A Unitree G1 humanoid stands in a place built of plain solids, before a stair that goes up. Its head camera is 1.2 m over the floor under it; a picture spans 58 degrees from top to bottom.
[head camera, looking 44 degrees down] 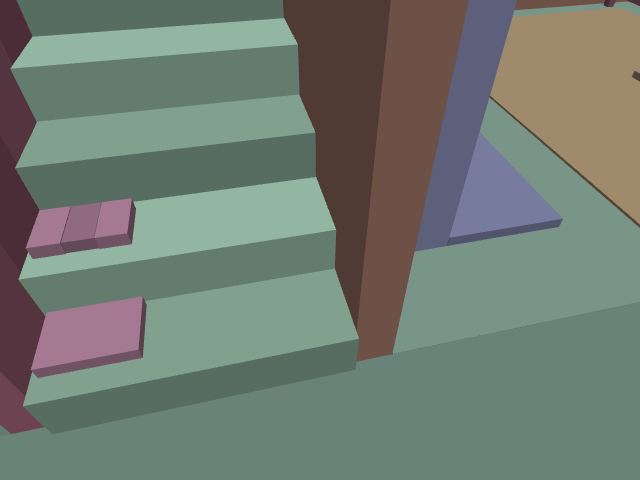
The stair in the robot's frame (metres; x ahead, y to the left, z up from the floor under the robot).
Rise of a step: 0.17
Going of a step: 0.27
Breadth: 0.86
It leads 13 degrees to the left of straight ahead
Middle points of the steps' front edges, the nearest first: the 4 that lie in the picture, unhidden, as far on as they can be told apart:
0.58 0.31 0.17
0.84 0.37 0.34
1.10 0.43 0.51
1.36 0.49 0.68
